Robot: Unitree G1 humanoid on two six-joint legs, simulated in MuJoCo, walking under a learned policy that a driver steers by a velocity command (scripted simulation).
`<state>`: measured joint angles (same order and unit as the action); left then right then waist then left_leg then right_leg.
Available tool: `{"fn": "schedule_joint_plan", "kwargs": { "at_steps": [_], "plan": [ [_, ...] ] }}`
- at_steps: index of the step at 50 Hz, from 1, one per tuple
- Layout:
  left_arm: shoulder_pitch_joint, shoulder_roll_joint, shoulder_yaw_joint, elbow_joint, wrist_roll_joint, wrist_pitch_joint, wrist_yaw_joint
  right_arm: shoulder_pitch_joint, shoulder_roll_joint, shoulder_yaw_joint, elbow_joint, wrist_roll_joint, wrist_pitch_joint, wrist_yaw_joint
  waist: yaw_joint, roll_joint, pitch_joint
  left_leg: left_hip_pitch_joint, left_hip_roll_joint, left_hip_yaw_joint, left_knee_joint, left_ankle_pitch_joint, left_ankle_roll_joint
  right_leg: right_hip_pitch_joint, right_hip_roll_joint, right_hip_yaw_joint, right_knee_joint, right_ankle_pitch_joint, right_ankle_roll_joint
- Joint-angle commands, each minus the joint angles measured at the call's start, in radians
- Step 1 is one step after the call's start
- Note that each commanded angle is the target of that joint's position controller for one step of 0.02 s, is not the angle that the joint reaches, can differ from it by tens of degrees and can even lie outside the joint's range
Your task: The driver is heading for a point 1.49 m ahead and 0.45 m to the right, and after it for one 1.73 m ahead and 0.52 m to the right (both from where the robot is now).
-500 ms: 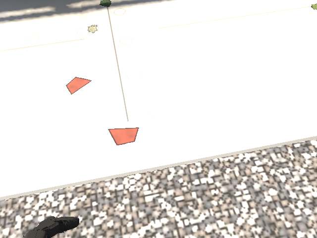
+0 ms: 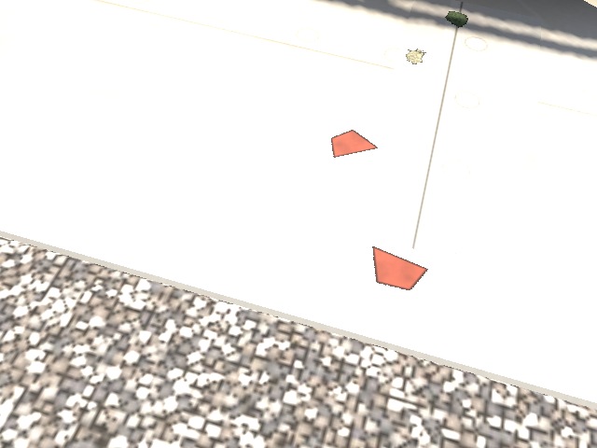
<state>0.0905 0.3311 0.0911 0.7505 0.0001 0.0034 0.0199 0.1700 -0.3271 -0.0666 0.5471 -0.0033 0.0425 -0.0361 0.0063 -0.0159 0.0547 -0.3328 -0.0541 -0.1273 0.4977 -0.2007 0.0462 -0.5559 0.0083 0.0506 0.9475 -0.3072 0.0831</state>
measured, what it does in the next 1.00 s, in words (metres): steps on the spot, turning right: right foot, then left foot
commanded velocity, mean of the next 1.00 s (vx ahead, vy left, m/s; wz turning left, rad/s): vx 0.00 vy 0.00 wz -0.48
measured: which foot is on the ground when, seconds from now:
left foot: down 0.00-0.20, up 0.22-0.44, down 0.46-0.92, up 0.94-1.00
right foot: up 0.00-0.12, down 0.14-0.46, up 0.48-0.90, down 0.92-1.00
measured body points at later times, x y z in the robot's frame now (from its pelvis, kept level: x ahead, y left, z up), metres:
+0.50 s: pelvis +0.01 +0.02 -0.01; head +0.05 +0.01 +0.44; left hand +0.25 +0.26 -0.10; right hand +0.09 -0.30 -0.09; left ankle +0.05 +0.11 -0.74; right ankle +0.01 -0.14 -0.73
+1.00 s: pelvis +0.01 -0.02 +0.00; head +0.03 -0.05 +0.44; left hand +0.32 +0.06 -0.08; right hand -0.08 -0.30 -0.13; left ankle +0.04 +0.11 -0.72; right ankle -0.06 -0.12 -0.74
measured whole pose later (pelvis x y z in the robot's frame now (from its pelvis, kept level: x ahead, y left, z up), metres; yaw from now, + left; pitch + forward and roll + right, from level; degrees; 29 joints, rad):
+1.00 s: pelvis +0.01 -0.02 +0.00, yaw -32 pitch +2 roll +0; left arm 0.05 0.23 0.04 0.63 0.02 0.05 0.02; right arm 0.25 -0.30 -0.06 0.75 0.01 0.00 0.02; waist -0.08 0.02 0.06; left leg -0.30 0.07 0.09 0.69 -0.50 -0.04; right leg -0.26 -0.03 -0.03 0.49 -0.25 0.00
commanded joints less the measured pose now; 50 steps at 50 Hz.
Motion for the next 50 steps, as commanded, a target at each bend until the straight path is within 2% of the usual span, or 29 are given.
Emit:
{"fn": "schedule_joint_plan", "kwargs": {
  "at_steps": [1, 3, 7, 8, 9, 10, 11, 12, 13, 16, 19, 22, 23, 24, 25, 26, 27, 29, 31, 34, 37, 42, 44, 45, 46, 47, 48, 49, 50],
  "plan": [
    [0.012, 0.036, -0.008, -0.044, -0.007, -0.002, -0.013, -0.018, -0.087, -0.014, -0.052, -0.019, -0.017, 0.002, -0.023, 0.168, -0.209, 0.145, 0.245, -0.148, -0.086, 0.335, 0.163, 0.114, -0.053, -0.006, -0.098, 0.008, 0.004],
    [0.02, 0.025, -0.017, -0.04, -0.01, -0.001, -0.023, -0.025, -0.042, 0.008, -0.023, -0.032, -0.026, 0.018, -0.03, 0.171, -0.177, 0.084, 0.25, -0.136, -0.106, 0.25, 0.164, 0.218, -0.068, -0.018, -0.186, 0.012, -0.009],
    [0.02, 0.094, -0.004, -0.072, -0.015, -0.007, -0.029, -0.022, -0.122, -0.016, 0.021, -0.012, -0.031, 0.02, -0.014, 0.146, -0.07, 0.089, 0.227, -0.118, -0.065, 0.145, 0.125, 0.254, -0.028, -0.06, -0.425, 0.144, -0.067],
    [0.018, 0.131, 0.004, -0.086, -0.01, -0.009, -0.028, 0.0, -0.128, -0.023, 0.026, -0.01, -0.034, 0.012, -0.028, 0.093, -0.07, 0.105, 0.193, -0.094, -0.012, 0.087, 0.087, 0.254, -0.061, 0.004, -0.443, 0.33, -0.092],
    [0.018, 0.19, 0.019, -0.092, -0.013, -0.011, -0.024, 0.033, -0.115, -0.025, 0.012, -0.026, -0.039, 0.005, -0.074, -0.038, -0.084, 0.085, 0.104, -0.014, 0.072, 0.017, 0.039, 0.263, -0.12, 0.114, -0.436, 0.517, -0.146],
    [0.043, 0.2, 0.03, -0.084, -0.026, -0.01, -0.022, -0.007, -0.091, -0.022, -0.001, -0.035, -0.04, -0.003, -0.056, -0.144, -0.09, 0.056, 0.011, 0.107, 0.173, -0.042, -0.022, 0.244, -0.181, 0.249, -0.506, 0.467, -0.23],
    [0.08, 0.191, 0.032, -0.084, -0.018, -0.009, -0.02, -0.077, -0.075, -0.023, -0.018, -0.028, -0.039, -0.009, -0.012, -0.207, -0.072, -0.029, -0.042, 0.127, 0.263, -0.134, -0.054, 0.282, -0.242, 0.398, -0.572, 0.441, -0.305],
    [0.123, 0.175, 0.03, -0.079, -0.006, -0.013, -0.014, -0.116, -0.054, -0.023, -0.035, -0.016, -0.038, -0.011, 0.021, -0.247, -0.087, -0.134, -0.067, 0.093, 0.367, -0.33, -0.06, 0.364, -0.292, 0.496, -0.611, 0.459, -0.359],
    [0.156, 0.169, 0.031, -0.079, 0.002, -0.022, -0.011, -0.135, -0.048, -0.025, -0.044, -0.008, -0.035, -0.009, 0.048, -0.235, -0.103, -0.208, -0.063, 0.04, 0.518, -0.466, -0.068, 0.427, -0.313, 0.536, -0.623, 0.491, -0.385],
    [0.068, 0.156, 0.043, -0.104, -0.037, -0.011, 0.013, -0.111, -0.02, -0.026, -0.03, 0.001, -0.042, 0.002, -0.002, -0.121, -0.143, -0.228, -0.009, 0.001, 0.418, -0.347, -0.086, 0.478, -0.216, 0.412, -0.566, 0.459, -0.282],
    [0.038, 0.153, 0.055, -0.131, -0.038, 0.043, 0.027, -0.086, 0.018, -0.021, -0.007, 0.016, -0.059, 0.025, 0.002, -0.156, -0.18, -0.066, -0.05, 0.047, 0.187, -0.226, -0.106, 0.416, -0.148, 0.397, -0.555, 0.418, -0.244],
    [-0.004, 0.145, 0.057, -0.159, -0.056, 0.053, 0.02, 0.047, -0.019, -0.045, 0.047, 0.02, -0.062, 0.036, -0.051, -0.162, -0.195, 0.162, -0.048, 0.075, -0.132, -0.017, -0.089, 0.3, -0.101, 0.421, -0.528, 0.242, -0.199],
    [0.03, 0.107, 0.046, -0.158, -0.053, 0.052, 0.019, 0.077, -0.07, -0.062, 0.057, 0.015, -0.057, 0.029, -0.04, -0.092, -0.196, 0.3, 0.067, -0.01, -0.189, 0.012, -0.05, 0.165, -0.044, 0.378, -0.448, 0.024, -0.147],
    [0.097, 0.028, 0.028, -0.163, -0.037, 0.048, 0.014, 0.036, -0.17, -0.079, 0.03, -0.014, -0.043, 0.018, 0.014, 0.227, -0.178, 0.363, 0.339, -0.328, -0.239, 0.01, 0.082, -0.063, 0.112, 0.185, -0.179, -0.266, -0.081],
    [0.106, 0.114, 0.052, -0.168, -0.023, 0.03, 0.013, -0.008, -0.157, -0.073, 0.007, -0.063, -0.054, 0.025, 0.023, 0.25, -0.127, 0.217, 0.476, -0.451, -0.269, 0.06, 0.176, -0.11, 0.042, 0.169, 0.021, -0.3, -0.048],
    [0.11, 0.178, 0.072, -0.147, -0.025, 0.029, 0.011, -0.075, -0.103, -0.056, -0.013, -0.06, -0.064, 0.021, 0.046, 0.162, -0.084, 0.164, 0.433, -0.344, -0.264, 0.058, 0.178, -0.087, -0.003, 0.144, 0.133, -0.227, -0.034],
    [0.128, 0.182, 0.078, -0.121, -0.026, 0.037, 0.012, -0.123, -0.067, -0.046, -0.017, -0.043, -0.069, 0.014, 0.058, 0.112, -0.057, 0.143, 0.351, -0.219, -0.252, 0.026, 0.138, -0.085, -0.017, 0.119, 0.179, -0.148, -0.021],
    [0.143, 0.138, 0.068, -0.108, -0.025, 0.051, 0.01, -0.137, -0.051, -0.037, -0.017, -0.018, -0.07, -0.007, 0.045, 0.123, -0.044, 0.166, 0.284, -0.067, -0.231, 0.111, 0.114, -0.124, -0.041, 0.079, 0.279, -0.04, 0.007],
    [0.088, 0.11, 0.053, -0.144, -0.032, 0.05, 0.001, -0.077, -0.052, -0.034, -0.003, -0.024, -0.065, -0.019, 0.004, 0.132, -0.044, 0.201, 0.271, 0.021, -0.232, 0.194, 0.138, -0.152, -0.066, 0.024, 0.27, 0.006, 0.032],
    [0.012, 0.078, 0.033, -0.194, -0.033, 0.047, -0.013, 0.01, -0.084, -0.045, 0.023, -0.029, -0.051, -0.024, -0.053, 0.129, -0.066, 0.323, 0.319, 0.051, -0.225, 0.278, 0.179, -0.195, -0.098, -0.005, 0.165, -0.001, 0.059],
    [-0.005, 0.062, 0.023, -0.217, -0.028, 0.048, -0.029, 0.011, -0.119, -0.06, 0.032, -0.023, -0.043, -0.014, -0.058, 0.128, -0.087, 0.364, 0.357, 0.11, -0.213, 0.349, 0.192, -0.158, -0.121, -0.031, 0.07, -0.016, 0.056],
    [-0.009, 0.018, -0.001, -0.215, -0.006, 0.05, -0.017, 0.003, -0.138, -0.059, 0.067, 0.012, -0.046, 0.034, -0.038, 0.134, -0.133, 0.297, 0.35, 0.12, -0.156, 0.507, 0.212, 0.109, -0.04, -0.06, -0.2, -0.117, 0.0],
    [0.046, -0.01, -0.01, -0.173, 0.001, 0.047, -0.012, -0.029, -0.073, -0.028, 0.092, 0.03, -0.057, 0.048, 0.011, 0.14, -0.15, 0.253, 0.308, 0.123, -0.102, 0.488, 0.167, 0.301, -0.027, -0.06, -0.493, 0.044, -0.041],
    [0.085, 0.007, -0.008, -0.153, 0.007, 0.044, -0.01, -0.008, -0.046, -0.013, 0.117, 0.043, -0.065, 0.055, 0.035, 0.126, -0.151, 0.176, 0.281, 0.134, -0.08, 0.449, 0.11, 0.468, -0.025, -0.057, -0.689, 0.253, -0.069],
    [0.125, 0.09, 0.009, -0.149, 0.014, 0.041, 0.001, 0.039, -0.037, -0.003, 0.126, 0.023, -0.078, 0.061, 0.016, 0.07, -0.209, 0.072, 0.238, 0.145, -0.05, 0.293, 0.032, 0.664, -0.119, 0.034, -0.624, 0.512, -0.089],
    [0.149, 0.172, 0.022, -0.163, 0.033, 0.048, 0.018, 0.067, -0.011, 0.012, 0.115, -0.02, -0.089, 0.074, -0.008, -0.117, -0.269, -0.114, 0.172, 0.183, 0.059, -0.145, -0.043, 0.838, -0.321, 0.172, -0.468, 0.947, -0.183],
    [0.08, 0.14, 0.022, -0.153, 0.03, 0.05, 0.017, 0.06, -0.034, 0.005, 0.113, 0.002, -0.08, 0.066, 0.005, -0.197, -0.28, -0.106, 0.138, 0.184, 0.144, -0.366, -0.086, 0.688, -0.376, 0.174, -0.487, 0.784, -0.321],
    [0.048, 0.132, 0.025, -0.168, 0.028, 0.041, 0.01, 0.01, -0.109, -0.016, 0.104, 0.022, -0.067, 0.057, 0.032, -0.164, -0.213, -0.158, 0.119, 0.179, 0.306, -0.412, -0.103, 0.631, -0.355, 0.167, -0.532, 0.697, -0.352],
    [0.041, 0.135, 0.03, -0.157, 0.028, 0.033, 0.016, 0.001, -0.136, -0.037, 0.102, 0.037, -0.053, 0.047, 0.04, -0.186, -0.175, -0.245, 0.108, 0.167, 0.492, -0.447, -0.114, 0.606, -0.362, 0.155, -0.558, 0.683, -0.363]
  ]
}}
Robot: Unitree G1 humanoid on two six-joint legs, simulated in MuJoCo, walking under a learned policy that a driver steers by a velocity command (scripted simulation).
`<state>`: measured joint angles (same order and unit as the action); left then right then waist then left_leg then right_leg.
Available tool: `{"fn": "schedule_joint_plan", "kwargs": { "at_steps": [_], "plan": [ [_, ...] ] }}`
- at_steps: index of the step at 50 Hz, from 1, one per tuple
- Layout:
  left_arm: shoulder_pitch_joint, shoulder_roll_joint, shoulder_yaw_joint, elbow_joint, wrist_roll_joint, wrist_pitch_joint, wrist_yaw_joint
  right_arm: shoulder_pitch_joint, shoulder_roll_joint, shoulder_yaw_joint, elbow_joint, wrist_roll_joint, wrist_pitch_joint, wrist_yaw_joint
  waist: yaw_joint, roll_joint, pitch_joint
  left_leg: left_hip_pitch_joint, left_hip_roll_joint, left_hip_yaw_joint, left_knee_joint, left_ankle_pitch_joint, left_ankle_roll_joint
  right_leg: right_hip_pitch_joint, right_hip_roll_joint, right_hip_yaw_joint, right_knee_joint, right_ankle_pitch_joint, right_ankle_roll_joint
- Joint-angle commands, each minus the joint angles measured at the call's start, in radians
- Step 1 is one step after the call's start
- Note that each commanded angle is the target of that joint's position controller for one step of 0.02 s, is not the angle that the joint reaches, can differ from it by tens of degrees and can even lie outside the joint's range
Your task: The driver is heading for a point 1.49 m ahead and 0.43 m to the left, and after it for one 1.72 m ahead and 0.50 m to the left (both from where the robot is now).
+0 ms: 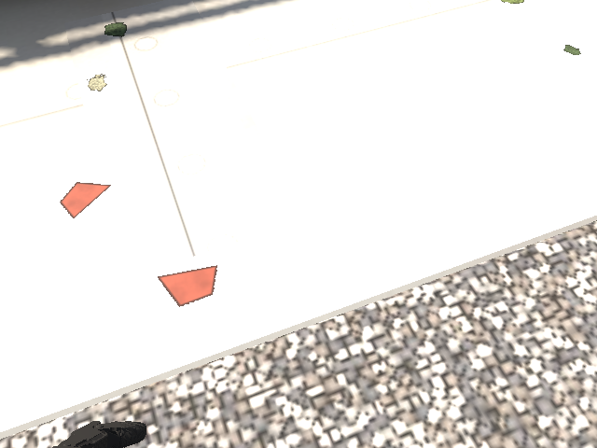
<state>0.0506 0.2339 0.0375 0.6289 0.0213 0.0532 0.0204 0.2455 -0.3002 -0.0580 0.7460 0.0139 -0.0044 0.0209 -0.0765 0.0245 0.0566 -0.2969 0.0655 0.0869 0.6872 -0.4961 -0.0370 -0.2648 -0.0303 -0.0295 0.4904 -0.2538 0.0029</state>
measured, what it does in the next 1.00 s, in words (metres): walks ahead, turning left: left foot, then right foot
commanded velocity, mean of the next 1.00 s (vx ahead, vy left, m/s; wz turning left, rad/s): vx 0.67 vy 0.00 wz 0.36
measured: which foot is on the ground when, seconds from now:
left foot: up 0.00-0.38, down 0.40-0.86, up 0.88-1.00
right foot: down 0.00-0.40, up 0.42-0.82, down 0.84-1.00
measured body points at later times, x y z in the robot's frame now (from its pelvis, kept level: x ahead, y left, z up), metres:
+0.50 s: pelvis +0.08 +0.10 -0.02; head +0.08 +0.14 +0.43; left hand +0.11 +0.41 -0.13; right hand +0.28 -0.14 -0.10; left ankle +0.02 +0.15 -0.74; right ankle +0.06 -0.09 -0.65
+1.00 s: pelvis +0.45 +0.28 -0.01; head +0.47 +0.29 +0.44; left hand +0.33 +0.55 -0.14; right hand +0.70 +0.13 -0.11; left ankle +0.33 +0.37 -0.64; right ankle +0.49 +0.26 -0.74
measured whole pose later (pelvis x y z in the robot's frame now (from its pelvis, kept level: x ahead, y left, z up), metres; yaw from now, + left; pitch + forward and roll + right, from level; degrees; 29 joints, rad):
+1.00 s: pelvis +0.45 +0.28 -0.01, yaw +22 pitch -1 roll -2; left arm 0.42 0.32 0.07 0.88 0.01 -0.03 -0.02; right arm 0.15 -0.26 0.02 0.73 -0.07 -0.10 0.02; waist 0.05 0.02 0.05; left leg -0.44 0.01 -0.08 1.28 -0.27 0.04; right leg -0.27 0.20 0.00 0.50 -0.21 -0.16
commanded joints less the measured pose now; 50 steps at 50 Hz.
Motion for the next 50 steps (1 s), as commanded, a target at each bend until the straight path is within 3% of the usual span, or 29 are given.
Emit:
{"fn": "schedule_joint_plan", "kwargs": {
  "at_steps": [1, 2, 5, 7, 9, 12, 16, 17, 18, 19, 20, 21, 22, 23, 25, 29, 32, 34, 36, 39, 41, 42, 43, 44, 45, 46, 47, 48, 50],
  "plan": [
    [0.061, 0.223, 0.079, -0.037, 0.002, -0.027, 0.018, -0.03, -0.16, -0.056, -0.075, 0.023, 0.017, -0.021, 0.107, -0.209, -0.157, -0.29, 0.001, -0.088, 0.417, -0.143, -0.042, 0.254, -0.319, 0.186, -0.122, 0.593, -0.273],
    [0.012, 0.2, 0.075, -0.034, -0.009, -0.036, 0.019, 0.006, -0.147, -0.06, -0.07, 0.02, 0.039, -0.032, 0.075, -0.202, -0.123, -0.281, 0.009, -0.107, 0.464, -0.099, -0.051, 0.183, -0.311, 0.141, -0.144, 0.537, -0.253],
    [-0.049, 0.143, 0.062, -0.027, -0.002, -0.046, 0.026, 0.013, -0.095, -0.056, -0.089, 0.013, 0.071, -0.048, 0.047, -0.19, -0.079, -0.276, 0.022, -0.079, 0.469, 0.048, -0.071, 0.099, -0.284, 0.028, -0.189, 0.38, -0.217],
    [0.027, 0.162, 0.075, -0.005, -0.018, -0.059, 0.025, -0.039, -0.084, -0.049, -0.131, 0.015, 0.065, -0.03, 0.095, -0.183, -0.115, -0.306, 0.061, -0.064, 0.384, 0.121, -0.05, 0.16, -0.315, 0.059, -0.274, -0.066, -0.202],
    [0.061, 0.198, 0.086, 0.013, -0.028, -0.077, 0.022, -0.083, -0.079, -0.044, -0.165, 0.016, 0.051, -0.006, 0.11, -0.182, -0.103, -0.326, 0.075, -0.059, 0.307, 0.121, -0.015, 0.195, -0.347, 0.092, -0.33, -0.276, -0.181],
    [0.059, 0.236, 0.102, 0.027, -0.034, -0.104, 0.006, -0.082, -0.073, -0.042, -0.175, 0.019, 0.036, 0.01, 0.088, -0.147, -0.061, -0.3, 0.085, -0.043, 0.208, 0.094, 0.038, 0.205, -0.36, 0.051, -0.373, -0.333, -0.153],
    [0.05, 0.251, 0.111, 0.041, -0.053, -0.119, -0.029, -0.061, -0.071, -0.038, -0.171, 0.032, 0.037, 0.01, 0.059, -0.12, -0.001, -0.253, 0.094, 0.002, 0.142, 0.033, 0.093, 0.209, -0.364, -0.029, -0.364, -0.338, -0.137],
    [0.084, 0.234, 0.097, 0.041, 0.041, -0.096, -0.046, -0.069, -0.098, -0.041, -0.172, -0.06, 0.065, 0.055, 0.063, -0.134, -0.043, -0.138, 0.028, 0.087, 0.03, 0.077, 0.116, 0.189, -0.332, -0.126, -0.318, -0.403, -0.085],
    [0.07, 0.235, 0.098, 0.045, 0.037, -0.079, -0.052, -0.031, -0.089, -0.045, -0.149, -0.053, 0.064, 0.068, 0.035, -0.12, -0.037, -0.002, -0.019, 0.157, -0.019, 0.136, 0.13, 0.103, -0.289, -0.186, -0.231, -0.415, -0.062],
    [0.059, 0.222, 0.092, 0.039, 0.029, -0.068, -0.052, 0.08, -0.093, -0.052, -0.096, -0.041, 0.054, 0.06, -0.025, -0.032, -0.044, 0.152, -0.082, 0.184, -0.057, 0.133, 0.147, 0.007, -0.238, -0.252, -0.038, -0.324, -0.044],
    [0.01, 0.175, 0.072, 0.016, 0.033, -0.064, -0.052, 0.327, -0.142, -0.075, -0.005, -0.036, 0.043, 0.039, -0.15, 0.183, -0.07, 0.341, -0.1, 0.063, -0.109, 0.003, 0.186, -0.163, -0.162, -0.308, 0.421, -0.093, -0.023],
    [-0.097, 0.054, 0.033, -0.088, 0.025, -0.075, -0.06, 0.348, -0.26, -0.083, -0.009, -0.024, 0.037, 0.028, -0.135, 0.475, 0.002, 0.389, 0.135, -0.531, -0.364, -0.274, 0.288, -0.61, 0.0, -0.221, 0.777, -0.405, 0.023],
    [-0.17, 0.093, 0.03, -0.148, 0.058, -0.089, -0.062, 0.246, -0.275, -0.077, -0.092, -0.024, 0.021, 0.021, -0.119, 0.285, -0.006, 0.382, 0.25, -0.853, -0.549, -0.295, 0.346, -0.777, 0.021, 0.02, 0.875, -0.328, 0.037],
    [-0.173, 0.13, 0.033, -0.148, 0.053, -0.104, -0.066, 0.207, -0.264, -0.073, -0.093, -0.03, 0.012, 0.008, -0.084, 0.155, 0.016, 0.382, 0.285, -0.808, -0.537, -0.264, 0.354, -0.807, -0.041, 0.062, 0.868, -0.218, 0.036],
    [-0.034, 0.184, 0.039, -0.075, 0.053, -0.121, -0.067, 0.168, -0.224, -0.058, -0.092, -0.037, -0.005, -0.005, -0.002, 0.046, -0.006, 0.3, 0.203, -0.623, -0.487, -0.139, 0.32, -0.652, -0.09, 0.064, 0.727, -0.074, 0.04],
    [-0.018, 0.174, 0.028, -0.043, 0.037, -0.081, -0.076, 0.155, -0.168, -0.033, -0.065, -0.024, -0.051, -0.007, 0.043, 0.023, 0.042, 0.219, 0.089, -0.448, -0.582, 0.063, 0.312, -0.551, -0.067, 0.019, 0.539, 0.089, 0.07],
    [-0.086, 0.127, 0.004, -0.04, 0.018, -0.083, -0.087, 0.196, -0.141, -0.024, -0.019, -0.017, -0.076, -0.003, 0.015, 0.03, 0.064, 0.268, 0.037, -0.289, -0.605, 0.329, 0.268, -0.498, -0.038, -0.045, 0.312, 0.232, 0.044],
    [-0.154, 0.114, -0.006, -0.057, 0.009, -0.085, -0.093, 0.232, -0.141, -0.019, 0.014, -0.015, -0.087, -0.003, -0.013, 0.053, 0.079, 0.305, 0.061, -0.236, -0.653, 0.468, 0.251, -0.456, -0.029, -0.086, 0.204, 0.287, -0.002],
    [-0.169, 0.113, -0.009, -0.063, 0.004, -0.088, -0.094, 0.232, -0.143, -0.014, 0.045, -0.02, -0.096, -0.006, 0.0, 0.052, 0.095, 0.346, 0.093, -0.172, -0.689, 0.605, 0.226, -0.396, -0.019, -0.1, 0.116, 0.315, -0.061],
    [-0.023, 0.159, 0.007, -0.016, -0.004, -0.085, -0.076, 0.203, -0.196, -0.022, 0.069, -0.046, -0.097, -0.022, 0.088, 0.087, -0.024, 0.454, 0.125, -0.061, -0.51, 1.326, 0.179, -0.183, 0.106, -0.138, 0.13, 0.202, -0.133],
    [0.322, 0.212, 0.036, 0.091, -0.012, -0.082, -0.061, 0.138, -0.223, -0.033, 0.059, -0.083, -0.069, -0.041, 0.251, 0.119, -0.184, 0.445, 0.135, -0.019, -0.091, 1.61, 0.159, 0.09, 0.18, -0.142, 0.182, 0.068, -0.163],
    [0.533, 0.241, 0.054, 0.155, -0.007, -0.08, -0.048, 0.086, -0.225, -0.033, 0.051, -0.082, -0.061, -0.044, 0.362, 0.066, -0.239, 0.282, 0.094, 0.009, 0.259, 1.51, 0.146, 0.321, 0.154, -0.081, 0.135, -0.007, -0.181],
    [0.593, 0.34, 0.089, 0.178, 0.004, -0.075, -0.034, 0.09, -0.098, 0.0, 0.007, -0.06, -0.074, -0.022, 0.312, -0.175, -0.248, -0.104, -0.073, -0.008, 0.737, 0.829, 0.099, 0.513, -0.047, 0.339, 0.061, -0.373, -0.3],
    [0.448, 0.327, 0.081, 0.166, -0.001, -0.071, -0.046, 0.152, -0.038, 0.022, -0.021, -0.056, -0.104, 0.005, 0.154, -0.349, -0.271, -0.392, -0.214, -0.153, 0.889, 0.117, 0.085, 0.553, -0.196, 0.944, -0.223, -0.525, -0.402],
    [0.335, 0.288, 0.082, 0.134, -0.006, -0.078, -0.054, 0.068, -0.094, 0.028, -0.044, -0.059, -0.119, -0.001, 0.154, -0.207, -0.172, -0.453, -0.141, -0.232, 0.885, 0.195, 0.105, 0.467, -0.203, 0.956, -0.284, -0.505, -0.394],
    [0.339, 0.242, 0.075, 0.146, -0.01, -0.085, -0.055, 0.015, -0.128, 0.029, -0.048, -0.062, -0.131, 0.0, 0.141, -0.048, -0.129, -0.417, -0.084, -0.238, 0.807, 0.255, 0.11, 0.355, -0.189, 0.832, -0.287, -0.428, -0.371],
    [0.341, 0.214, 0.067, 0.162, -0.009, -0.092, -0.049, -0.026, -0.122, 0.036, -0.058, -0.072, -0.131, -0.003, 0.116, 0.027, -0.074, -0.367, -0.045, -0.222, 0.701, 0.259, 0.105, 0.231, -0.149, 0.727, -0.295, -0.317, -0.339],
    [0.336, 0.185, 0.053, 0.183, -0.007, -0.099, -0.043, -0.051, -0.109, 0.042, -0.078, -0.086, -0.117, -0.005, 0.078, 0.036, -0.025, -0.327, -0.023, -0.215, 0.634, 0.241, 0.084, 0.125, -0.097, 0.63, -0.303, -0.22, -0.313],
    [0.34, 0.185, 0.046, 0.195, -0.011, -0.119, -0.037, -0.056, -0.08, 0.059, -0.093, -0.102, -0.081, -0.002, 0.043, -0.01, 0.019, -0.308, 0.012, -0.194, 0.524, 0.199, 0.041, 0.006, -0.042, 0.53, -0.319, -0.137, -0.328]
  ]
}}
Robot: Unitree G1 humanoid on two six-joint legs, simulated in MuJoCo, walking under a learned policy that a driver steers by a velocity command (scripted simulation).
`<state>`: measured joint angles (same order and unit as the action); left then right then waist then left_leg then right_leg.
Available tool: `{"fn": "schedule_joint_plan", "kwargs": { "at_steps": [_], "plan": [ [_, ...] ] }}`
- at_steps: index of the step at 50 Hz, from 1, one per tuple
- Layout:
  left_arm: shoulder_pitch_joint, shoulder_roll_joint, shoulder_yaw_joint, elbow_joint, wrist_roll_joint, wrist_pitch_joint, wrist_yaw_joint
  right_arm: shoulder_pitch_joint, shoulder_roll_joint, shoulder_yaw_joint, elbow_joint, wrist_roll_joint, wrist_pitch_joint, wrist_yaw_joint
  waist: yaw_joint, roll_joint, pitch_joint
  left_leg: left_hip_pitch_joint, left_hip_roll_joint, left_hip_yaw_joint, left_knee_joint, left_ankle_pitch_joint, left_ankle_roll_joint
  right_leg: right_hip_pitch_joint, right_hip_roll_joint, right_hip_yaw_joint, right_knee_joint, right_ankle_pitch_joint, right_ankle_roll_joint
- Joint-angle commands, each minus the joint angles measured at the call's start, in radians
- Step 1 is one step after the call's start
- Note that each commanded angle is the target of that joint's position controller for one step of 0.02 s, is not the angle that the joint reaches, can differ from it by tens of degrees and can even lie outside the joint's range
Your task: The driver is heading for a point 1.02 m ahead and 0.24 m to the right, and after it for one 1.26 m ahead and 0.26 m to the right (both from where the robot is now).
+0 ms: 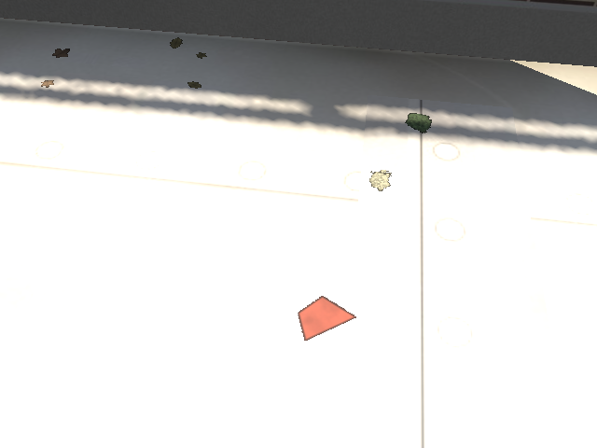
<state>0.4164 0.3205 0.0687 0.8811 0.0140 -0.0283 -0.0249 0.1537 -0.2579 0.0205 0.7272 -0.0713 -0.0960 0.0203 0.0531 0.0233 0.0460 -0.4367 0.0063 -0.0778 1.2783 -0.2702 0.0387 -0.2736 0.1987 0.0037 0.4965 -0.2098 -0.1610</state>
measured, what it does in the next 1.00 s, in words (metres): walks ahead, turning right: left foot, then right foot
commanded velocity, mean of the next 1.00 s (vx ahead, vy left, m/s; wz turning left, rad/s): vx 0.97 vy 0.00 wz -0.69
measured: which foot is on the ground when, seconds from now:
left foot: up 0.00-0.26, down 0.28-0.72, up 0.74-1.00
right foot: down 0.00-0.28, up 0.30-0.72, down 0.74-1.00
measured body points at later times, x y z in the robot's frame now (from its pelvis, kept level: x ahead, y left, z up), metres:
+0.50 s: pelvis +0.47 +0.02 +0.01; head +0.49 +0.01 +0.46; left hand +0.75 +0.21 -0.08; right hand +0.36 -0.27 -0.10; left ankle +0.47 +0.16 -0.73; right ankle +0.43 -0.07 -0.63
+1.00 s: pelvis +0.85 -0.24 +0.00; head +0.87 -0.25 +0.45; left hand +1.03 -0.03 -0.13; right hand +0.80 -0.52 -0.10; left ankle +1.09 -0.23 -0.66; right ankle +0.76 -0.18 -0.73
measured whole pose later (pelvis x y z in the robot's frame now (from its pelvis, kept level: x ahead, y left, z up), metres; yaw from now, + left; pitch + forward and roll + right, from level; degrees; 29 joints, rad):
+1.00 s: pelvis +0.85 -0.24 +0.00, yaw -40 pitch +0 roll -1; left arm 0.40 0.28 0.03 0.88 0.02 -0.10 -0.01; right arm 0.18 -0.26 0.00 0.74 -0.01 -0.04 0.04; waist 0.03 0.02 0.06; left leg -0.75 0.12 -0.02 0.92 -0.04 0.03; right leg 0.04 0.16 -0.12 0.28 -0.32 -0.15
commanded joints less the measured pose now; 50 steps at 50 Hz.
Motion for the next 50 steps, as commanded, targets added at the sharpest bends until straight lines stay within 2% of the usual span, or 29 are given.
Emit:
{"fn": "schedule_joint_plan", "kwargs": {
  "at_steps": [1, 4, 9, 11, 12, 13, 14, 15, 16, 17, 19, 20, 23, 25, 28, 30, 32, 34, 35, 36, 37, 38, 39, 40, 41, 43, 45, 48, 50],
  "plan": [
    [-0.013, 0.109, 0.017, -0.057, -0.007, -0.047, 0.009, 0.003, -0.111, -0.012, -0.09, -0.018, 0.022, 0.0, -0.086, -0.006, 0.052, -0.179, 0.085, -0.008, -0.122, -0.031, -0.054, -0.032, -0.263, 0.471, -0.341, -0.151, -0.173],
    [0.008, 0.122, 0.028, -0.068, -0.012, -0.057, 0.012, -0.209, -0.09, 0.01, -0.175, 0.009, 0.018, 0.016, -0.026, -0.014, 0.117, -0.136, 0.087, 0.061, -0.433, 0.183, -0.101, -0.143, -0.218, 0.408, -0.415, -0.044, -0.14],
    [0.081, 0.155, 0.048, -0.044, -0.029, -0.056, 0.011, -0.306, -0.086, 0.01, -0.216, 0.034, 0.01, 0.016, 0.056, -0.062, 0.031, -0.014, 0.017, 0.083, -0.704, 0.401, -0.081, 0.064, -0.226, 0.396, -0.314, 0.401, -0.058],
    [0.066, 0.172, 0.053, -0.045, -0.026, -0.051, 0.024, -0.254, -0.115, -0.004, -0.205, 0.033, 0.005, 0.004, 0.026, -0.068, -0.023, 0.1, -0.018, 0.073, -0.788, 0.325, -0.066, 0.148, -0.23, 0.4, -0.194, 0.594, -0.018],
    [0.056, 0.201, 0.058, -0.046, -0.018, -0.052, 0.025, -0.154, -0.16, -0.025, -0.175, 0.036, 0.002, -0.009, -0.021, -0.066, -0.103, 0.226, -0.045, 0.072, -0.783, 0.228, -0.053, 0.178, -0.228, 0.394, -0.058, 0.742, 0.006],
    [0.012, 0.237, 0.066, -0.055, -0.013, -0.056, 0.02, 0.014, -0.199, -0.047, -0.136, 0.042, -0.003, -0.024, -0.122, -0.067, -0.197, 0.421, -0.028, 0.06, -0.788, 0.169, -0.039, 0.135, -0.204, 0.383, 0.144, 0.751, 0.024],
    [-0.036, 0.201, 0.058, -0.071, -0.006, -0.069, 0.015, 0.236, -0.264, -0.078, -0.091, 0.032, -0.007, -0.048, -0.228, -0.049, -0.305, 0.674, 0.084, -0.024, -0.735, -0.001, -0.014, -0.009, -0.166, 0.351, 0.402, 0.591, 0.032],
    [-0.022, 0.016, 0.014, -0.109, -0.02, -0.079, 0.021, 0.39, -0.329, -0.103, -0.062, -0.01, -0.008, -0.065, -0.229, 0.187, -0.422, 0.928, 0.389, -0.362, -0.781, -0.319, 0.03, -0.271, -0.083, 0.235, 0.74, -0.178, 0.033],
    [0.053, 0.016, -0.008, -0.168, -0.054, -0.067, 0.021, 0.3, -0.373, -0.121, -0.061, -0.003, 0.004, -0.05, -0.132, 0.423, -0.526, 0.943, 0.525, -0.849, -0.984, -0.469, 0.121, -0.448, -0.084, 0.143, 0.929, -0.276, 0.045],
    [-0.056, 0.098, 0.003, -0.133, -0.023, -0.044, 0.028, 0.18, -0.237, -0.104, -0.088, 0.007, 0.011, -0.043, -0.143, 0.187, -0.331, 0.78, 0.43, -0.685, -1.013, -0.545, 0.102, -0.511, -0.176, 0.117, 0.928, -0.145, 0.038],
    [-0.165, 0.095, 0.01, -0.141, 0.004, -0.024, 0.0, 0.139, -0.135, -0.079, -0.056, 0.006, 0.012, -0.036, -0.128, 0.019, -0.143, 0.551, 0.34, -0.35, -1.008, -0.167, 0.069, -0.476, -0.235, 0.087, 0.842, -0.057, 0.056],
    [-0.193, 0.069, 0.006, -0.161, 0.019, -0.011, -0.016, 0.172, -0.123, -0.074, -0.021, 0.011, 0.007, -0.039, -0.112, 0.039, -0.098, 0.491, 0.309, -0.244, -1.017, -0.056, 0.061, -0.471, -0.258, 0.087, 0.825, -0.058, 0.06],
    [-0.272, -0.002, -0.019, -0.216, 0.022, 0.027, -0.041, 0.234, -0.056, -0.06, 0.062, 0.048, -0.015, -0.02, -0.078, 0.06, -0.034, 0.436, 0.262, -0.029, -1.047, 0.186, 0.011, -0.523, -0.296, 0.061, 0.815, -0.042, 0.059],
    [-0.33, -0.005, -0.036, -0.277, 0.023, 0.033, -0.055, 0.204, -0.083, -0.064, 0.066, 0.05, -0.031, -0.013, -0.044, 0.073, -0.004, 0.377, 0.28, 0.069, -1.085, 0.339, 0.015, -0.533, -0.308, 0.033, 0.758, 0.041, 0.064],
    [-0.423, 0.023, -0.045, -0.311, 0.012, 0.035, -0.07, 0.178, -0.111, -0.069, 0.08, 0.042, -0.041, -0.019, -0.032, 0.028, 0.055, 0.328, 0.2, 0.255, -1.159, 0.42, -0.009, -0.472, -0.275, -0.048, 0.557, 0.179, 0.056],
    [-0.502, 0.014, -0.06, -0.343, 0.017, 0.03, -0.083, 0.219, -0.154, -0.076, 0.099, 0.039, -0.044, -0.021, -0.035, 0.007, 0.118, 0.326, 0.211, 0.331, -1.162, 0.658, -0.026, -0.389, -0.253, -0.139, 0.369, 0.199, 0.024],
    [-0.488, 0.038, -0.054, -0.32, 0.018, 0.024, -0.079, 0.275, -0.202, -0.087, 0.106, 0.041, -0.032, -0.032, -0.026, 0.024, 0.066, 0.421, 0.2, 0.366, -1.061, 1.079, -0.04, -0.263, -0.16, -0.219, 0.295, 0.183, -0.01],
    [-0.295, 0.09, -0.032, -0.264, 0.017, 0.016, -0.065, 0.264, -0.27, -0.103, 0.094, 0.039, 0.001, -0.05, 0.094, 0.078, -0.062, 0.456, 0.242, 0.356, -0.77, 1.356, -0.041, -0.03, -0.097, -0.205, 0.273, 0.104, -0.047],
    [-0.091, 0.13, -0.008, -0.204, 0.015, 0.013, -0.05, 0.215, -0.29, -0.109, 0.073, 0.038, 0.017, -0.052, 0.189, 0.094, -0.151, 0.38, 0.264, 0.33, -0.523, 1.365, -0.026, 0.19, -0.081, -0.161, 0.261, 0.064, -0.079],
    [0.089, 0.176, 0.025, -0.132, 0.01, 0.011, -0.024, 0.188, -0.276, -0.108, 0.058, 0.029, 0.028, -0.042, 0.242, 0.035, -0.221, 0.189, 0.226, 0.317, -0.188, 1.007, -0.026, 0.465, -0.086, -0.074, 0.194, 0.017, -0.111],
    [0.014, 0.245, 0.052, -0.125, -0.007, 0.027, 0.005, 0.191, -0.163, -0.084, 0.033, 0.02, 0.023, -0.024, 0.137, -0.214, -0.158, -0.113, 0.02, 0.311, 0.219, -0.117, -0.044, 0.57, -0.25, 0.191, 0.129, 0.019, -0.139],
    [-0.05, 0.322, 0.056, -0.19, 0.033, 0.033, 0.007, 0.3, -0.135, -0.064, -0.071, 0.053, 0.005, -0.029, 0.027, -0.23, -0.372, -0.383, -0.005, 0.099, 0.434, -0.235, -0.055, 0.808, -0.499, 0.705, -0.03, 0.045, -0.318],
    [-0.014, 0.254, 0.053, -0.194, 0.028, 0.038, 0.027, 0.185, -0.185, -0.064, -0.07, 0.054, -0.013, -0.029, 0.091, -0.043, -0.332, -0.452, 0.032, 0.035, 0.387, -0.11, -0.05, 0.716, -0.511, 0.752, -0.204, -0.158, -0.285],
    [-0.063, 0.201, 0.041, -0.169, 0.026, 0.024, 0.038, 0.183, -0.183, -0.061, -0.053, 0.064, -0.013, -0.031, 0.03, 0.022, -0.14, -0.437, 0.085, 0.047, 0.291, -0.056, -0.038, 0.508, -0.5, 0.642, -0.25, -0.17, -0.237],
    [-0.107, 0.152, 0.025, -0.155, 0.025, 0.002, 0.038, 0.173, -0.164, -0.056, -0.035, 0.052, -0.003, -0.029, -0.024, 0.08, -0.063, -0.353, 0.124, 0.041, 0.207, -0.046, -0.033, 0.323, -0.461, 0.541, -0.261, -0.111, -0.195],
    [-0.133, 0.085, -0.004, -0.138, 0.022, -0.047, 0.038, 0.232, -0.122, -0.046, 0.016, 0.036, 0.045, -0.011, -0.093, 0.092, -0.007, -0.169, 0.157, 0.002, 0.099, -0.043, -0.039, 0.061, -0.408, 0.362, -0.307, 0.014, -0.148],
    [-0.107, 0.076, -0.007, -0.098, 0.013, -0.081, 0.028, 0.178, -0.089, -0.044, 0.01, 0.046, 0.069, 0.01, -0.099, 0.051, 0.064, -0.184, 0.163, -0.014, -0.037, -0.002, -0.037, -0.014, -0.361, 0.216, -0.361, 0.068, -0.096],
    [-0.12, 0.045, -0.019, -0.079, 0.003, -0.105, 0.009, 0.08, -0.049, -0.036, -0.012, 0.059, 0.055, 0.02, -0.093, 0.01, 0.111, -0.135, 0.097, 0.088, -0.335, 0.229, -0.009, -0.021, -0.25, -0.074, -0.333, 0.734, 0.028],
    [-0.105, 0.036, -0.029, -0.069, -0.013, -0.117, 0.013, 0.025, -0.013, -0.025, -0.014, 0.064, 0.039, 0.034, -0.059, -0.012, 0.063, -0.051, 0.041, 0.196, -0.542, 0.469, 0.012, 0.036, -0.233, -0.152, -0.315, 0.826, 0.069]
  ]
}}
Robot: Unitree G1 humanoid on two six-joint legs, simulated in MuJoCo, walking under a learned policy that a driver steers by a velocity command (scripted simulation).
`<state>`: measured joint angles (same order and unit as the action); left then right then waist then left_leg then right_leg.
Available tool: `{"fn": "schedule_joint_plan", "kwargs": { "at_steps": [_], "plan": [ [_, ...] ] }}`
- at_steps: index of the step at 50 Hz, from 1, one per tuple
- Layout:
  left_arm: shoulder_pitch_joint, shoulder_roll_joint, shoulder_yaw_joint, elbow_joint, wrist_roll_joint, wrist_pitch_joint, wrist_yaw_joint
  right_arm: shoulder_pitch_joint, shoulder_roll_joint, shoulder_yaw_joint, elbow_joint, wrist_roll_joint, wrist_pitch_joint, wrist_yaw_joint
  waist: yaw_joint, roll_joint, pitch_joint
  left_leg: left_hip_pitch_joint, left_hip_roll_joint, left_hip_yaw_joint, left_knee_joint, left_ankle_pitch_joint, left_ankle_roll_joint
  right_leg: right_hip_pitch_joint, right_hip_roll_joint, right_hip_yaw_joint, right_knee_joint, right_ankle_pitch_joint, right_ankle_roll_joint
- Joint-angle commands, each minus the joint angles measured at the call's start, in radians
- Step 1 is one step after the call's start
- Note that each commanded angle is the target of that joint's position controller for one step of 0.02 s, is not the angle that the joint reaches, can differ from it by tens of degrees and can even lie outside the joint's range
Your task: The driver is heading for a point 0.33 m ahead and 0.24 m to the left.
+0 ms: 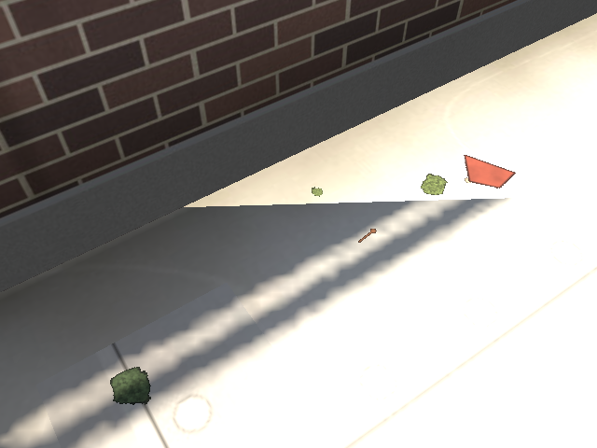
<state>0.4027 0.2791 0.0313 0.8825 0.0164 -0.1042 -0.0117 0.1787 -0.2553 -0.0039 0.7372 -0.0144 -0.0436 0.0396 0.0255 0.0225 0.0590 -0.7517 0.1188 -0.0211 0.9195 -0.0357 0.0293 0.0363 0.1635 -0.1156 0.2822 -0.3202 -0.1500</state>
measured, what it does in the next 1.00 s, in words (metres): walks ahead, turning left: left foot, then right foot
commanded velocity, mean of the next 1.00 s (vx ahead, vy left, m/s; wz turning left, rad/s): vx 0.16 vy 0.00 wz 0.35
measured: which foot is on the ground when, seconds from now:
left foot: up 0.00-0.12, down 0.14-0.66, up 0.68-0.92, down 0.94-1.00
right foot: down 0.00-0.14, up 0.16-0.62, down 0.64-1.00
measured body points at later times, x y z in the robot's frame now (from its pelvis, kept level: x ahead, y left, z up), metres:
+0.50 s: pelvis +0.28 +0.02 +0.00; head +0.32 +0.05 +0.45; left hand +0.38 +0.32 -0.09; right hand +0.52 -0.20 -0.08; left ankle +0.31 +0.08 -0.73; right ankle +0.45 -0.13 -0.67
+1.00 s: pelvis +0.36 +0.00 +0.00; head +0.38 +0.01 +0.45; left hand +0.40 +0.28 -0.11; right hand +0.57 -0.20 -0.11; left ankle +0.29 +0.12 -0.73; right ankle +0.44 -0.11 -0.73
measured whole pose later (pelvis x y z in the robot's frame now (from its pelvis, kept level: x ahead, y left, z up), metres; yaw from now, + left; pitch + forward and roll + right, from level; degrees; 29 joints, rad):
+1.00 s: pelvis +0.36 +0.00 +0.00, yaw +23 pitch +0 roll +0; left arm 0.17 0.22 0.02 0.74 0.01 0.00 0.02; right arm 0.23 -0.25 -0.05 0.73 -0.01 0.04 -0.03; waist 0.01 0.00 0.02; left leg -0.24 0.00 -0.06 0.54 -0.30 -0.03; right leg -0.32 0.01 0.07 0.55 -0.24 0.02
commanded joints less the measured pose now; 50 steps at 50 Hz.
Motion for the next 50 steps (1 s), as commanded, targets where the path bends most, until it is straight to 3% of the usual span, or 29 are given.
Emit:
{"fn": "schedule_joint_plan", "kwargs": {
  "at_steps": [1, 2, 3, 5, 6, 7, 8, 9, 10, 11, 12, 14, 16, 18, 21, 25, 30, 32, 33, 34, 35, 37, 39, 42, 46, 47, 48, 49, 50],
  "plan": [
    [-0.074, 0.09, 0.009, -0.066, -0.02, -0.047, 0.006, -0.011, -0.013, 0.0, -0.022, 0.01, -0.019, 0.02, -0.019, -0.024, 0.023, 0.285, -0.099, 0.17, -0.25, 0.313, 0.033, -0.208, -0.209, -0.048, -0.078, 0.98, 0.073],
    [-0.071, 0.138, 0.02, -0.089, -0.025, -0.032, 0.044, -0.068, -0.052, -0.021, -0.06, 0.058, -0.054, 0.016, 0.013, -0.036, -0.044, 0.311, -0.142, 0.146, -0.282, 0.347, 0.016, -0.136, -0.224, -0.019, 0.006, 1.036, 0.119],
    [-0.084, 0.184, 0.028, -0.093, -0.02, -0.011, 0.069, -0.039, -0.083, -0.035, -0.068, 0.062, -0.064, 0.025, -0.023, -0.072, -0.085, 0.314, -0.174, 0.158, -0.344, 0.355, 0.01, -0.045, -0.237, -0.039, 0.084, 1.091, 0.156],
    [-0.122, 0.209, 0.041, -0.124, -0.003, 0.03, 0.103, 0.12, -0.154, -0.074, -0.038, 0.047, -0.05, 0.039, -0.102, -0.149, -0.167, 0.503, -0.239, 0.175, -0.335, 0.281, 0.017, -0.042, -0.259, -0.042, 0.306, 1.211, 0.205],
    [-0.199, 0.208, 0.044, -0.152, 0.005, 0.039, 0.104, 0.323, -0.213, -0.105, 0.009, 0.045, -0.031, 0.03, -0.213, -0.142, -0.218, 0.72, -0.222, 0.118, -0.311, 0.275, 0.05, -0.166, -0.253, -0.032, 0.545, 1.157, 0.218],
    [-0.283, 0.164, 0.035, -0.17, -0.009, 0.037, 0.084, 0.476, -0.22, -0.109, 0.056, 0.044, -0.014, 0.009, -0.304, 0.041, -0.186, 0.868, -0.127, 0.003, -0.438, 0.415, 0.109, -0.34, -0.118, -0.043, 0.994, 0.443, 0.247],
    [-0.149, 0.002, -0.003, -0.214, 0.019, 0.026, 0.044, 0.394, -0.235, -0.089, 0.024, -0.015, -0.026, -0.008, -0.129, 0.344, -0.205, 1.045, 0.008, -0.292, -0.284, 0.901, 0.228, -0.686, 0.008, 0.092, 1.374, -0.381, 0.269],
    [0.028, 0.033, -0.015, -0.226, -0.011, 0.007, 0.017, 0.271, -0.269, -0.093, -0.068, -0.062, -0.039, -0.012, -0.063, 0.206, -0.468, 1.113, 0.199, -0.656, -0.421, 0.724, 0.401, -0.732, -0.007, 0.309, 1.478, -0.32, 0.251],
    [-0.044, 0.142, 0.002, -0.247, -0.024, 0.002, 0.007, 0.149, -0.26, -0.108, -0.151, -0.035, -0.027, -0.015, -0.069, 0.032, -0.418, 0.973, 0.179, -0.699, -0.543, 0.318, 0.405, -0.715, -0.054, 0.329, 1.376, -0.216, 0.197],
    [-0.128, 0.162, 0.015, -0.268, -0.02, 0.012, 0.011, 0.06, -0.216, -0.098, -0.171, 0.01, -0.016, -0.018, -0.015, -0.13, -0.231, 0.764, 0.115, -0.653, -0.623, -0.006, 0.367, -0.747, -0.09, 0.295, 1.269, -0.164, 0.177],
    [-0.143, 0.161, 0.018, -0.272, -0.008, 0.028, 0.021, 0.019, -0.196, -0.088, -0.186, 0.026, -0.013, -0.02, 0.019, -0.172, -0.164, 0.619, 0.094, -0.646, -0.667, -0.106, 0.342, -0.723, -0.119, 0.287, 1.191, -0.129, 0.178],
    [-0.149, 0.156, 0.024, -0.276, 0.004, 0.057, 0.033, -0.01, -0.196, -0.093, -0.196, 0.021, -0.006, -0.024, 0.041, -0.112, -0.081, 0.435, -0.007, -0.532, -0.677, 0.01, 0.294, -0.64, -0.146, 0.289, 1.011, -0.106, 0.204],
    [-0.153, 0.112, 0.013, -0.269, 0.014, 0.057, 0.048, 0.02, -0.189, -0.092, -0.175, 0.02, -0.002, -0.039, 0.024, -0.084, -0.117, 0.391, -0.049, -0.384, -0.597, 0.373, 0.268, -0.593, -0.154, 0.241, 0.865, -0.063, 0.238],
    [-0.183, 0.087, 0.006, -0.276, 0.007, 0.063, 0.063, 0.07, -0.196, -0.095, -0.15, 0.022, 0.015, -0.061, -0.004, -0.034, -0.211, 0.454, -0.059, -0.325, -0.528, 0.55, 0.235, -0.588, -0.149, 0.228, 0.775, 0.02, 0.267],
    [-0.244, 0.088, 0.007, -0.287, -0.009, 0.079, 0.07, 0.063, -0.181, -0.089, -0.153, 0.033, 0.05, -0.088, -0.035, 0.046, -0.265, 0.52, -0.073, -0.314, -0.494, 0.393, 0.161, -0.613, -0.162, 0.236, 0.692, 0.133, 0.277],
    [-0.34, 0.09, 0.011, -0.309, -0.012, 0.077, 0.062, 0.044, -0.156, -0.078, -0.17, 0.015, 0.077, -0.098, -0.076, 0.107, -0.207, 0.551, -0.052, -0.378, -0.501, 0.136, 0.146, -0.634, -0.178, 0.243, 0.581, 0.143, 0.261],
    [-0.328, 0.09, 0.017, -0.293, -0.015, 0.044, 0.035, 0.028, -0.133, -0.064, -0.173, 0.009, 0.078, -0.083, -0.069, 0.124, -0.182, 0.583, -0.02, -0.43, -0.428, 0.299, 0.167, -0.479, -0.168, 0.213, 0.349, 0.092, 0.209],
    [-0.276, 0.092, 0.024, -0.274, -0.006, 0.031, 0.028, 0.032, -0.117, -0.059, -0.161, 0.02, 0.072, -0.077, -0.029, 0.083, -0.156, 0.511, -0.079, -0.417, -0.401, 0.134, 0.111, -0.273, -0.203, 0.239, 0.095, 0.379, 0.163],
    [-0.272, 0.156, 0.035, -0.284, 0.012, 0.033, 0.034, 0.103, -0.091, -0.052, -0.158, -0.005, 0.06, -0.069, -0.075, -0.064, -0.193, 0.435, -0.152, -0.336, -0.307, -0.131, 0.056, -0.14, -0.357, 0.367, 0.145, 0.716, 0.096],
    [-0.267, 0.15, 0.035, -0.27, 0.025, 0.046, 0.039, 0.162, -0.108, -0.058, -0.14, 0.003, 0.051, -0.066, -0.098, -0.243, -0.195, 0.336, -0.244, -0.222, -0.204, -0.461, -0.011, -0.088, -0.465, 0.474, 0.169, 0.906, -0.05],
    [-0.205, 0.105, 0.029, -0.25, 0.014, 0.054, 0.039, 0.102, -0.153, -0.066, -0.151, 0.001, 0.047, -0.065, -0.037, -0.25, -0.212, 0.301, -0.218, -0.17, -0.126, -0.55, -0.056, -0.095, -0.518, 0.56, 0.13, 0.835, -0.129],
    [-0.189, 0.12, 0.036, -0.238, -0.002, 0.066, 0.043, 0.01, -0.169, -0.082, -0.153, 0.018, 0.064, -0.071, 0.001, -0.167, -0.191, 0.237, -0.19, -0.125, 0.073, -0.589, -0.109, -0.094, -0.484, 0.536, 0.126, 0.708, -0.113],
    [-0.251, 0.119, 0.035, -0.247, -0.01, 0.077, 0.047, 0.036, -0.131, -0.078, -0.131, 0.022, 0.088, -0.075, -0.029, -0.132, -0.166, 0.266, -0.154, -0.109, 0.118, -0.546, -0.132, -0.17, -0.431, 0.449, 0.121, 0.637, -0.064],
    [-0.29, 0.086, 0.029, -0.239, -0.007, 0.101, 0.043, 0.039, -0.046, -0.052, -0.109, 0.022, 0.089, -0.075, -0.034, -0.195, -0.154, 0.385, -0.141, -0.024, -0.115, -0.462, -0.136, -0.236, -0.322, 0.319, 0.122, 0.577, -0.018],
    [-0.252, 0.079, 0.028, -0.214, -0.021, 0.11, 0.042, 0.067, -0.056, -0.059, -0.07, 0.022, 0.075, -0.07, -0.037, -0.203, -0.17, 0.541, -0.141, 0.011, -0.482, -0.186, -0.1, -0.233, -0.313, 0.332, 0.146, 0.414, -0.016],
    [-0.217, 0.071, 0.025, -0.201, -0.021, 0.103, 0.041, 0.057, -0.075, -0.061, -0.072, 0.009, 0.073, -0.07, -0.028, -0.175, -0.16, 0.592, -0.126, -0.016, -0.521, -0.123, -0.078, -0.274, -0.3, 0.335, 0.142, 0.314, 0.023],
    [-0.203, 0.063, 0.02, -0.197, -0.009, 0.091, 0.036, 0.055, -0.121, -0.067, -0.085, -0.007, 0.072, -0.074, -0.018, -0.107, -0.158, 0.643, -0.055, -0.086, -0.506, -0.038, -0.047, -0.334, -0.277, 0.313, 0.167, 0.203, 0.073],
    [-0.18, 0.038, 0.018, -0.201, 0.002, 0.08, 0.029, 0.042, -0.163, -0.081, -0.062, -0.01, 0.071, -0.071, 0.03, 0.072, -0.14, 0.556, -0.034, -0.115, -0.471, -0.125, 0.005, -0.319, -0.189, 0.209, 0.179, 0.081, 0.126],
    [-0.224, 0.049, 0.019, -0.192, 0.012, 0.076, 0.027, 0.021, -0.098, -0.066, -0.072, -0.011, 0.065, -0.064, -0.002, 0.068, -0.115, 0.474, -0.038, -0.128, -0.508, -0.239, 0.027, -0.264, -0.175, 0.186, 0.204, 0.08, 0.165]
  ]
}}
